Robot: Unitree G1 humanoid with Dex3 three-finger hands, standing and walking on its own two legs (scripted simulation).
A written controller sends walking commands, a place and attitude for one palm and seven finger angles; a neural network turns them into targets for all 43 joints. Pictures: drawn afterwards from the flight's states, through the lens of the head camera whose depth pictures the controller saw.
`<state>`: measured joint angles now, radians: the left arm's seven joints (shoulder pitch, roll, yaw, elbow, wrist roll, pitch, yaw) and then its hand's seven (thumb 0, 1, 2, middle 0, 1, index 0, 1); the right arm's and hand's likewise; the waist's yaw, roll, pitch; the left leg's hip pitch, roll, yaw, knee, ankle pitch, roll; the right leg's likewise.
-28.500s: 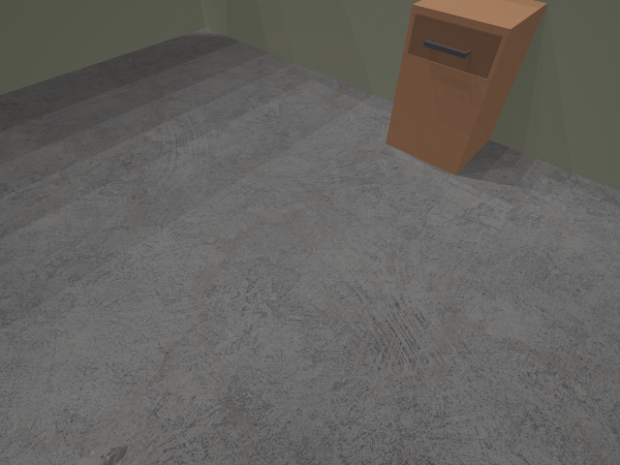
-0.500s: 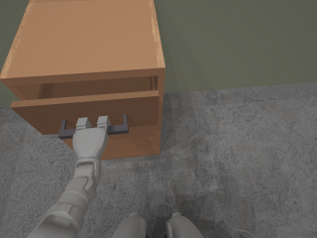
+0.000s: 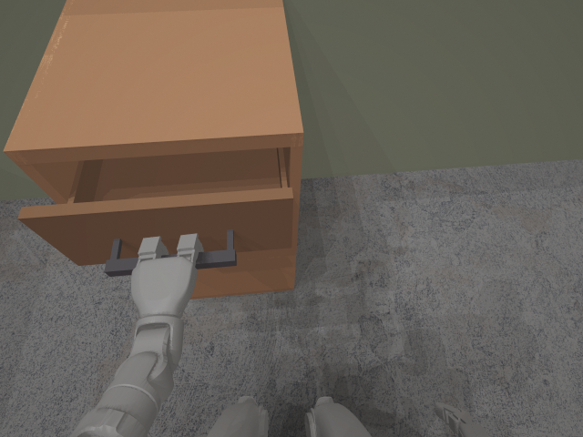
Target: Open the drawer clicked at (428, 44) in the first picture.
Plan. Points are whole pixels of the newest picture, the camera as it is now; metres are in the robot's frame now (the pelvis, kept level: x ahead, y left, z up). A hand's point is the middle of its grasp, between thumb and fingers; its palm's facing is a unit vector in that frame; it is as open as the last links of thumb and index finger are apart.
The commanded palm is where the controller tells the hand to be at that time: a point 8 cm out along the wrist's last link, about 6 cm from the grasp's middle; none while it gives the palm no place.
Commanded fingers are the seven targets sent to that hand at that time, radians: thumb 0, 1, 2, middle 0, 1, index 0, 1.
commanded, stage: pull the drawer open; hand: left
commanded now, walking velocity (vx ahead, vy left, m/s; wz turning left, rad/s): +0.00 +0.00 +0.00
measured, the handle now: (173, 251) +0.40 +0.19 -0.06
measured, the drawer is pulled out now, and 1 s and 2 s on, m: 0.10 0.14 0.16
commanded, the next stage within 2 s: none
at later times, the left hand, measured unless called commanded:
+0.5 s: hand (176, 309) +0.31 +0.18 -0.08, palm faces -0.04 -0.08 -1.00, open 6.0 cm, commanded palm +0.27 +0.19 -0.03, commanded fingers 0.00 0.90 0.90 -0.40 -1.35 -0.40 -1.35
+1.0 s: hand (176, 318) +0.30 +0.18 -0.08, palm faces -0.05 -0.08 -1.00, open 6.0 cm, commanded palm +0.25 +0.18 -0.03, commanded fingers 0.00 0.90 0.90 -0.40 -1.35 -0.40 -1.35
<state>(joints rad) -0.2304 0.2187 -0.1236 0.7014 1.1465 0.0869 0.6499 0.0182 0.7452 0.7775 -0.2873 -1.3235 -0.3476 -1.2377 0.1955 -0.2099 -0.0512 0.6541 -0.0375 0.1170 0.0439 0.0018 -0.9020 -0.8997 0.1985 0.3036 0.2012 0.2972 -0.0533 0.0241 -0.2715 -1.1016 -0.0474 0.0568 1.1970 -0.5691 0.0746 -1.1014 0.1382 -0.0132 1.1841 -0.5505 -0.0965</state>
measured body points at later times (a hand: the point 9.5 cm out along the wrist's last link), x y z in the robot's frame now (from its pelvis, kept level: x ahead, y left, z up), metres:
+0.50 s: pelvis -0.01 +0.00 +0.00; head +0.09 +0.00 +0.44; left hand +0.31 +0.18 -0.03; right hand +0.12 -0.25 -0.13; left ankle -0.01 +0.08 -0.63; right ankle -0.01 -0.06 -0.63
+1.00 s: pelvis -0.01 +0.00 +0.00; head +0.09 -0.01 +0.44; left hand +0.30 +0.18 -0.03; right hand +0.13 -0.24 -0.13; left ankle -0.01 +0.08 -0.63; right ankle -0.01 -0.06 -0.63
